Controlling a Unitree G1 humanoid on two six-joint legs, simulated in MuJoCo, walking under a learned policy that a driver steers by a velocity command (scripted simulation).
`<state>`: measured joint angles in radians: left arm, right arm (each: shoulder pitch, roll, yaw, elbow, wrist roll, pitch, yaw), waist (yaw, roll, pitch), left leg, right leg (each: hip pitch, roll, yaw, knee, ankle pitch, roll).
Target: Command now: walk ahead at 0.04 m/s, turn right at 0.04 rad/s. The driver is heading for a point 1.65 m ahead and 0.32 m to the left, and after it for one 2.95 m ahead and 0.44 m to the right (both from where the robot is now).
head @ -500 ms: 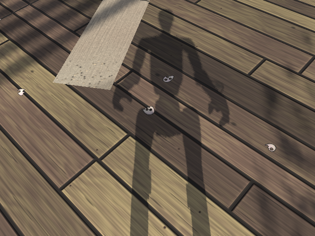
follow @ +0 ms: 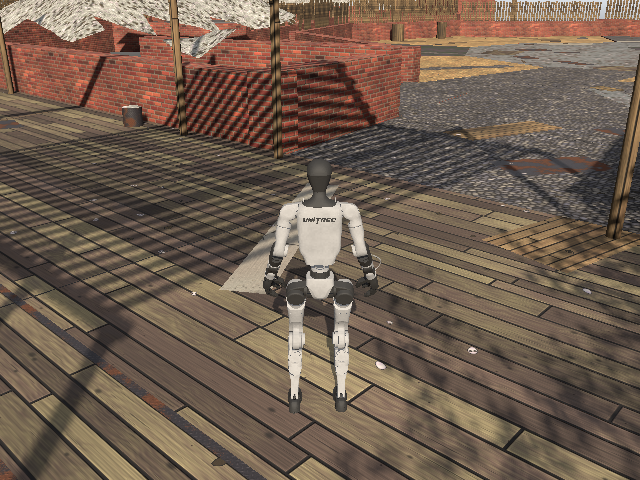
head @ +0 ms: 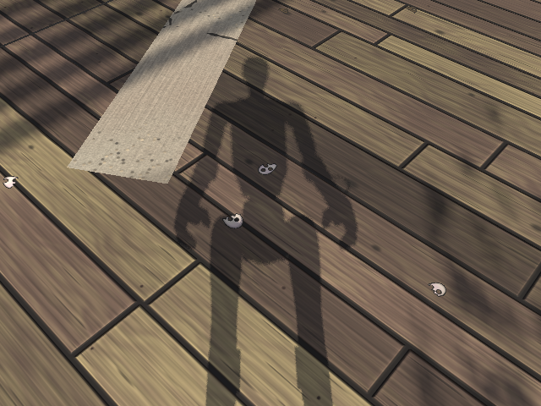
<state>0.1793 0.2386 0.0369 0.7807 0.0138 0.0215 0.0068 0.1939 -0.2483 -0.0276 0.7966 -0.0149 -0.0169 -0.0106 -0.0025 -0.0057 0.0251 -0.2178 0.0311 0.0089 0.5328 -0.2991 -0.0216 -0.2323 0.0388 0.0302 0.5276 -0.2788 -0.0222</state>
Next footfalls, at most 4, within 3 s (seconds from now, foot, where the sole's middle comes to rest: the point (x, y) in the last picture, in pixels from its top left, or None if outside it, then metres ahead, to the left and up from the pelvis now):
0.66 left None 0.41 0.13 -0.77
1.22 right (320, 337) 0.70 -0.11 -0.77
1.74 left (232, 246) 1.00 0.14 -0.77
2.30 right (303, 175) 1.30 -0.09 -0.77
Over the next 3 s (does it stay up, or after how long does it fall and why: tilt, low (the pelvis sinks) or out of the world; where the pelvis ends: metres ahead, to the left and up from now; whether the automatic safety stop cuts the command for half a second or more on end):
stays up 1.49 0.11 0.00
